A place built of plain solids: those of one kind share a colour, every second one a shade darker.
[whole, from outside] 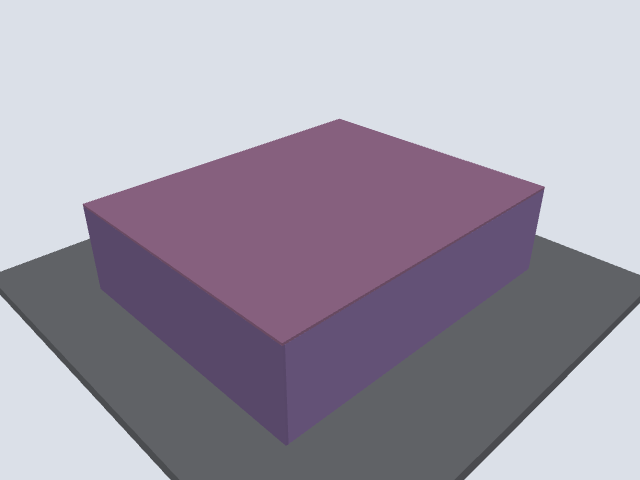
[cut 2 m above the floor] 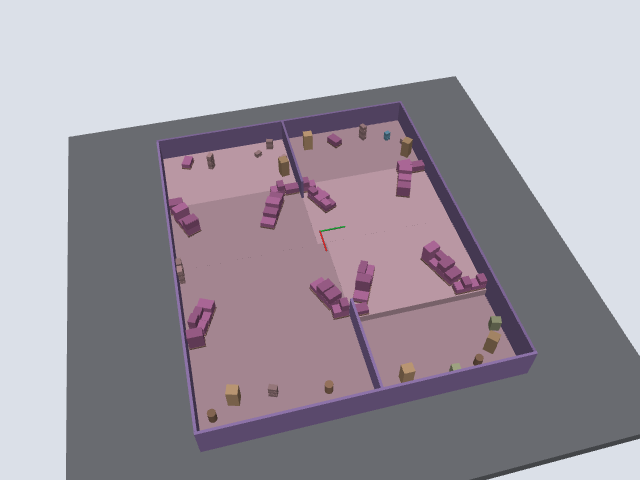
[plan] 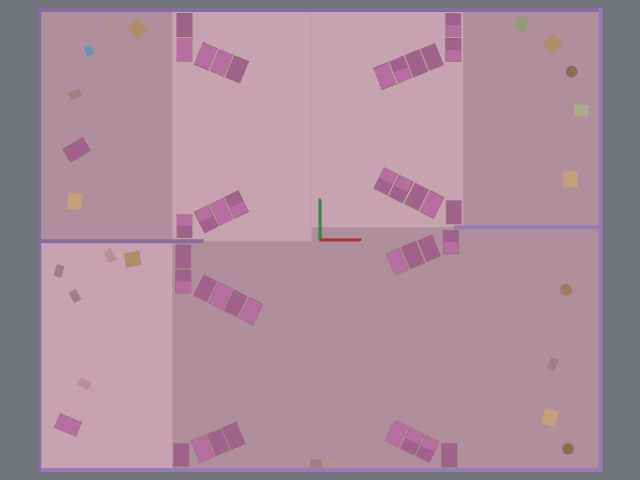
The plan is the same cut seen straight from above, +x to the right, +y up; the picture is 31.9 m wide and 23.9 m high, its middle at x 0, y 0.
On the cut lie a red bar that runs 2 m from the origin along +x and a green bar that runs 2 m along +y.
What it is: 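A closed cross-dock hall without a stair; its walked floor lies 0.75 m over the lower ground and ends at a front at either end, two bays a front; beyond a bay's line the ground lies deep, a low step down, or level and merely marked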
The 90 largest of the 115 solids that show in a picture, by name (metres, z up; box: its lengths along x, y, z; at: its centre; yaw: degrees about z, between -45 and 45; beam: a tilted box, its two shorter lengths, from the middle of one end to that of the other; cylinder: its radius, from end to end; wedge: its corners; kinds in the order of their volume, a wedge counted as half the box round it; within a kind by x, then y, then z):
{
 "floor_1": {"box": [6.56, 11.23, 0.67], "at": [-10.62, -5.76, 0.28]},
 "floor_2": {"box": [6.56, 11.36, 0.65], "at": [-10.62, 5.69, 0.27]},
 "floor_3": {"box": [6.93, 11.31, 0.8], "at": [-3.89, -5.72, 0.35]},
 "floor_4": {"box": [6.93, 11.44, 0.8], "at": [-3.89, 5.65, 0.35]},
 "floor_5": {"box": [7.56, 10.74, 0.8], "at": [3.35, 6.01, 0.35]},
 "floor_6": {"box": [14.33, 12.01, 0.8], "at": [6.73, -5.37, 0.35]},
 "floor_7": {"box": [6.79, 10.66, 0.12], "at": [10.5, 6.05, 0.01]},
 "wall_1": {"box": [0.2, 23.11, 7.69], "at": [-13.98, 0.0, 3.79]},
 "wall_2": {"box": [8.1, 0.2, 7.69], "at": [-9.85, -0.07, 3.79]},
 "wall_3": {"box": [27.75, 0.2, 7.69], "at": [0.0, -11.46, 3.79]},
 "wall_4": {"box": [27.75, 0.2, 7.69], "at": [0.0, 11.46, 3.79]},
 "wall_5": {"box": [7.22, 0.2, 7.69], "at": [10.29, 0.64, 3.79]},
 "wall_6": {"box": [0.2, 23.11, 7.69], "at": [13.98, 0.0, 3.79]},
 "roof_1": {"box": [28.15, 23.11, 0.2], "at": [0.0, 0.0, 7.74]},
 "load_1": {"box": [1.14, 0.74, 0.41], "at": [-12.54, -9.21, 0.97], "yaw": -22.4},
 "load_2": {"box": [1.16, 0.76, 0.52], "at": [-12.13, 4.48, 1.0], "yaw": 30.0},
 "load_3": {"box": [0.78, 1.12, 1.02], "at": [-6.91, -10.71, 1.41], "yaw": -0.3},
 "load_4": {"box": [0.76, 0.57, 0.53], "at": [-6.81, -1.79, 1.7], "yaw": -0.3},
 "load_5": {"box": [0.76, 1.14, 0.53], "at": [-6.8, -2.07, 1.16], "yaw": 0.3},
 "load_6": {"box": [0.74, 1.16, 0.5], "at": [-6.8, -0.81, 1.15], "yaw": -0.1},
 "load_7": {"box": [0.73, 1.14, 0.5], "at": [-6.75, 0.7, 1.15], "yaw": 0.1},
 "load_8": {"box": [0.73, 1.16, 0.95], "at": [-6.75, 9.47, 1.37], "yaw": 0.2},
 "load_9": {"box": [0.74, 1.11, 0.56], "at": [-6.75, 10.71, 1.17], "yaw": -0.1},
 "load_10": {"box": [0.73, 0.57, 0.5], "at": [-6.74, 0.41, 1.65], "yaw": -0.3},
 "load_11": {"box": [0.75, 1.16, 1.3], "at": [-5.84, -10.4, 1.55], "yaw": 22.8},
 "load_12": {"box": [0.74, 1.11, 0.42], "at": [-5.71, -2.4, 1.53], "yaw": -26.8},
 "load_13": {"box": [0.76, 1.12, 0.71], "at": [-5.69, 9.14, 1.96], "yaw": -22.3},
 "load_14": {"box": [0.72, 1.16, 0.46], "at": [-5.66, 1.03, 1.13], "yaw": 26.2},
 "load_15": {"box": [0.72, 0.58, 0.46], "at": [-5.54, 0.79, 1.59], "yaw": 25.7},
 "load_16": {"box": [0.76, 1.12, 0.53], "at": [-5.07, -10.07, 1.16], "yaw": 23.1},
 "load_17": {"box": [0.76, 1.16, 1.1], "at": [-4.95, -2.79, 1.45], "yaw": -26.6},
 "load_18": {"box": [0.73, 1.16, 0.66], "at": [-4.91, 1.4, 1.23], "yaw": 26.1},
 "load_19": {"box": [0.75, 1.1, 0.56], "at": [-4.9, 8.82, 1.73], "yaw": -22.3},
 "load_20": {"box": [0.76, 1.13, 0.69], "at": [-4.3, -9.75, 1.24], "yaw": 22.6},
 "load_21": {"box": [0.76, 1.13, 0.69], "at": [-4.29, -9.75, 1.94], "yaw": 22.5},
 "load_22": {"box": [0.74, 1.15, 0.75], "at": [-4.21, -3.16, 1.27], "yaw": -26.8},
 "load_23": {"box": [0.75, 1.13, 0.37], "at": [-4.16, 1.77, 1.08], "yaw": 26.4},
 "load_24": {"box": [0.77, 1.11, 0.99], "at": [-4.12, 8.49, 1.39], "yaw": -22.2},
 "load_25": {"box": [0.75, 0.57, 0.37], "at": [-4.02, 1.52, 1.46], "yaw": 26.2},
 "load_26": {"box": [0.76, 1.15, 0.42], "at": [-3.43, -3.54, 1.11], "yaw": -26.5},
 "load_27": {"box": [0.77, 0.57, 0.38], "at": [3.15, 2.68, 1.46], "yaw": -26.6},
 "load_28": {"box": [0.76, 1.1, 1.42], "at": [3.23, 8.16, 1.61], "yaw": 22.3},
 "load_29": {"box": [0.77, 1.14, 0.38], "at": [3.28, 2.92, 1.08], "yaw": -26.7},
 "load_30": {"box": [0.77, 1.13, 0.84], "at": [3.82, -9.65, 1.32], "yaw": -25.6},
 "load_31": {"box": [0.76, 1.11, 0.46], "at": [3.85, -1.07, 1.13], "yaw": 22.7},
 "load_32": {"box": [0.7, 0.58, 0.64], "at": [3.9, 2.29, 1.86], "yaw": -26.8},
 "load_33": {"box": [0.76, 0.58, 0.52], "at": [3.91, 8.74, 1.68], "yaw": 22.1},
 "load_34": {"box": [0.76, 1.16, 0.52], "at": [4.02, 8.48, 1.16], "yaw": 21.8},
 "load_35": {"box": [0.7, 1.17, 0.64], "at": [4.03, 2.55, 1.22], "yaw": -26.5},
 "load_36": {"box": [0.73, 0.58, 0.53], "at": [4.47, -10.28, 1.69], "yaw": -25.5},
 "load_37": {"box": [0.73, 1.17, 0.53], "at": [4.59, -10.02, 1.16], "yaw": -25.7},
 "load_38": {"box": [0.75, 1.12, 0.61], "at": [4.63, -0.75, 1.81], "yaw": 22.5},
 "load_39": {"box": [0.77, 1.1, 0.61], "at": [4.79, 8.79, 1.2], "yaw": 21.8},
 "load_40": {"box": [0.77, 1.1, 0.61], "at": [4.79, 8.8, 1.81], "yaw": 21.6},
 "load_41": {"box": [0.76, 1.1, 1.43], "at": [4.81, 2.15, 1.61], "yaw": -26.7},
 "load_42": {"box": [0.75, 0.57, 0.71], "at": [5.24, -10.65, 1.96], "yaw": -25.8},
 "load_43": {"box": [0.75, 1.13, 0.71], "at": [5.36, -10.4, 1.25], "yaw": -25.6},
 "load_44": {"box": [0.78, 1.1, 0.61], "at": [5.44, -0.41, 1.82], "yaw": 22.8},
 "load_45": {"box": [0.78, 1.1, 0.61], "at": [5.45, -0.42, 1.2], "yaw": 22.9},
 "load_46": {"box": [0.77, 1.11, 0.36], "at": [5.57, 1.77, 1.08], "yaw": -26.8},
 "load_47": {"box": [0.77, 1.13, 0.41], "at": [5.58, 9.11, 1.1], "yaw": 22.1},
 "load_48": {"box": [0.77, 1.13, 0.41], "at": [5.58, 9.11, 1.51], "yaw": 21.9},
 "load_49": {"box": [0.73, 1.13, 1.35], "at": [6.44, -10.71, 1.57]},
 "load_50": {"box": [0.73, 1.15, 0.66], "at": [6.5, -0.1, 1.23], "yaw": -0.1},
 "load_51": {"box": [0.73, 0.57, 0.66], "at": [6.5, 0.18, 1.89]},
 "load_52": {"box": [0.75, 0.57, 0.44], "at": [6.63, 10.98, 1.56], "yaw": 0.1},
 "load_53": {"box": [0.76, 1.17, 0.47], "at": [6.64, 9.46, 1.13], "yaw": 0.3},
 "load_54": {"box": [0.76, 0.58, 0.47], "at": [6.64, 9.74, 1.6], "yaw": 0.4},
 "load_55": {"box": [0.75, 1.14, 0.44], "at": [6.64, 10.7, 1.12], "yaw": -0.4},
 "load_56": {"box": [0.73, 1.14, 0.41], "at": [6.67, 1.38, 1.1], "yaw": -0.3},
 "cage_trolley_1": {"box": [0.72, 0.8, 1.66], "at": [-12.21, 1.93, 1.43], "yaw": -3.6},
 "cage_trolley_2": {"box": [0.8, 0.72, 1.66], "at": [-9.33, -0.95, 1.45], "yaw": 10.0},
 "cage_trolley_3": {"box": [0.72, 0.8, 1.66], "at": [-9.09, 10.49, 1.43], "yaw": 44.0},
 "cage_trolley_4": {"box": [0.72, 0.8, 1.66], "at": [11.45, -8.83, 1.58], "yaw": -16.2},
 "cage_trolley_5": {"box": [0.72, 0.8, 1.66], "at": [11.58, 9.76, 0.9], "yaw": -44.7},
 "cage_trolley_6": {"box": [0.72, 0.8, 1.66], "at": [12.46, 3.03, 0.9], "yaw": 0.3},
 "pallet_1": {"box": [0.8, 1.2, 0.14], "at": [-6.75, 10.71, 0.82]},
 "pallet_2": {"box": [0.8, 1.2, 0.14], "at": [-6.74, 0.69, 0.82]},
 "pallet_3": {"box": [0.8, 1.2, 0.14], "at": [-5.72, -2.4, 0.82], "yaw": -26.6},
 "pallet_4": {"box": [0.8, 1.2, 0.14], "at": [-5.69, 9.14, 0.82], "yaw": -22.4},
 "pallet_5": {"box": [0.8, 1.2, 0.14], "at": [-5.66, 1.04, 0.82], "yaw": 26.1},
 "pallet_6": {"box": [0.8, 1.2, 0.14], "at": [-4.91, 1.41, 0.82], "yaw": 26.1},
 "pallet_7": {"box": [0.8, 1.2, 0.14], "at": [-4.9, 8.82, 0.82], "yaw": -22.4},
 "pallet_8": {"box": [0.8, 1.2, 0.14], "at": [-4.16, 1.77, 0.82], "yaw": 26.1},
 "pallet_9": {"box": [0.8, 1.2, 0.14], "at": [-4.13, 8.5, 0.82], "yaw": -22.4},
 "bin_1": {"box": [0.58, 0.72, 1.06], "at": [10.01, 10.77, 0.6], "yaw": -16.3},
 "bin_2": {"box": [0.72, 0.58, 1.06], "at": [13.0, 6.45, 0.6], "yaw": -5.0},
 "drum_1": {"cylinder": 0.29, "from": [12.25, -2.48, 0.75], "to": [12.25, -2.48, 1.63]},
 "drum_2": {"cylinder": 0.29, "from": [12.35, -10.4, 0.75], "to": [12.35, -10.4, 1.63]},
 "drum_3": {"cylinder": 0.29, "from": [12.53, 8.38, 0.07], "to": [12.53, 8.38, 0.95]}
}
